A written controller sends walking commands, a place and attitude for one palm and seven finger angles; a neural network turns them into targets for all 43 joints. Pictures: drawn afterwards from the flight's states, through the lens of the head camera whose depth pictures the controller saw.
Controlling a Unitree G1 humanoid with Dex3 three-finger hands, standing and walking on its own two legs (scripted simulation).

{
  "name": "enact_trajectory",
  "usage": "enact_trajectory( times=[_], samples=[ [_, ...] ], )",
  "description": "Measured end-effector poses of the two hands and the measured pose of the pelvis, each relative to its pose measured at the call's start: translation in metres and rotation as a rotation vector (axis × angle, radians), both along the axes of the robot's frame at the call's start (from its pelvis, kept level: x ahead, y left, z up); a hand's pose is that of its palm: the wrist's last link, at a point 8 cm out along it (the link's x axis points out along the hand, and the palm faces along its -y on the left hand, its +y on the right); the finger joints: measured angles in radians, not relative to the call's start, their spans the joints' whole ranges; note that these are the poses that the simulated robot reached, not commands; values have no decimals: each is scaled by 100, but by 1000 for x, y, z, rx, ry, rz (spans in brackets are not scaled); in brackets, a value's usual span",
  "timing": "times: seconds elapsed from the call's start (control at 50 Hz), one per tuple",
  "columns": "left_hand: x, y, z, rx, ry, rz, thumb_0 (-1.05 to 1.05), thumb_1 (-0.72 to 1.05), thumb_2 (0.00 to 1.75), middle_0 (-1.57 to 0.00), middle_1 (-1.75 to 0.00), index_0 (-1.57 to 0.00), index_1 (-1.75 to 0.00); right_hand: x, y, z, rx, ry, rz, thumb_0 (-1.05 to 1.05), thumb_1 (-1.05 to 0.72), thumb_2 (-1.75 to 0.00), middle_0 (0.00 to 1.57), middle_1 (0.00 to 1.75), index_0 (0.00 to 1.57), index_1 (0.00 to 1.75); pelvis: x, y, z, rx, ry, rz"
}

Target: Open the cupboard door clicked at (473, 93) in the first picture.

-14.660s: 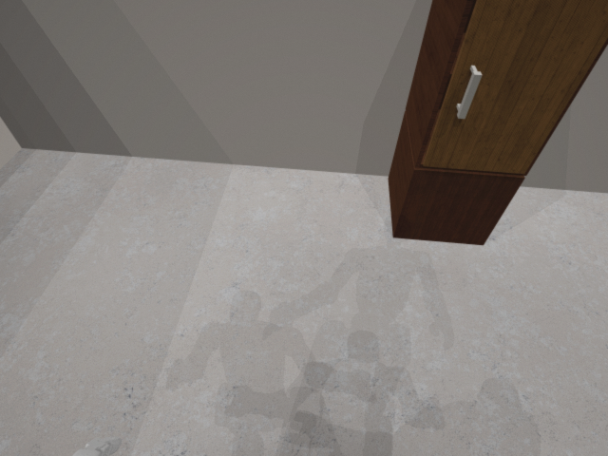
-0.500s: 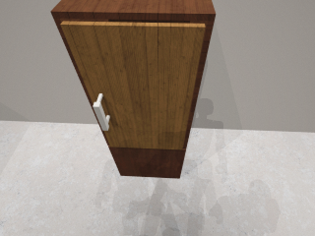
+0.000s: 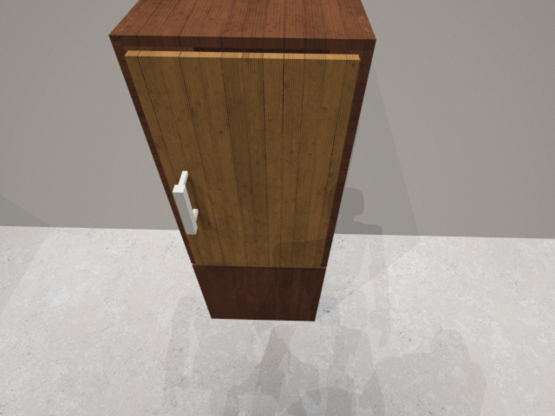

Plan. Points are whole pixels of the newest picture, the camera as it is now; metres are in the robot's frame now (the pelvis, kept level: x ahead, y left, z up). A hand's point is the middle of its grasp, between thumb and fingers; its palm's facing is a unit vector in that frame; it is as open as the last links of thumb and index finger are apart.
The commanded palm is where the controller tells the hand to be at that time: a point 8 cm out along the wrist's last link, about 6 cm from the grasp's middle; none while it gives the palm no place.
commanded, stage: come to a stop and stand still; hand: left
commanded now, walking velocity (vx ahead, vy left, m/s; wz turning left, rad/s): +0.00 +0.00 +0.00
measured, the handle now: (188, 203) +0.52 +0.22 -0.05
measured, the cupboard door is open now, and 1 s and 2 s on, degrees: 0 0 0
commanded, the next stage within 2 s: look again from close up in 0.68 s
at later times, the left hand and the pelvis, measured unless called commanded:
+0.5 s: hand out of the picture +0.05 +0.16 -0.18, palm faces +0.00 -0.98 -0.21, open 7.4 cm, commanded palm none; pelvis +0.03 -0.01 +0.00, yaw -1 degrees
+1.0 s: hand out of the picture +0.06 +0.19 -0.17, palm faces +0.00 -0.97 -0.25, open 7.4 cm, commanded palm none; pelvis +0.03 -0.01 +0.00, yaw -1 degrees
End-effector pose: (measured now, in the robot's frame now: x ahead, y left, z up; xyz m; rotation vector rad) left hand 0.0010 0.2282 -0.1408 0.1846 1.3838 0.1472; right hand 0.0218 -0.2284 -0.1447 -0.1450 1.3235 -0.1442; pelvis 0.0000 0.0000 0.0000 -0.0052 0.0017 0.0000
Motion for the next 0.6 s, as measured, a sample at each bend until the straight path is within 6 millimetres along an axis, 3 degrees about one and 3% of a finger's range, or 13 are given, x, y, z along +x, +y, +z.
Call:
enact_trajectory(
  times=[0.1, 0.28, 0.6],
  samples=[
    [-6, -14, -4, -20, 12, 8, 0, 90, 90, -20, -30, -20, -30, -9, 1, -9, 17, 20, 9, 1, -92, -90, 20, 30, 20, 30, 6, -1, -6, -9, 5, 14],
    [13, -21, -4, -19, -9, 16, 0, 90, 90, -20, -30, -20, -30, -9, 6, -10, 34, 69, 11, 2, -93, -90, 20, 30, 20, 30, 21, -7, -5, 11, -5, 3],
    [47, -12, -6, -2, -48, 0, 0, 90, 90, -20, -30, -20, -30, 42, -17, 3, -30, -11, 22, 1, -91, -90, 20, 30, 20, 30, 36, -16, -2, 17, -8, -10]
  ],
)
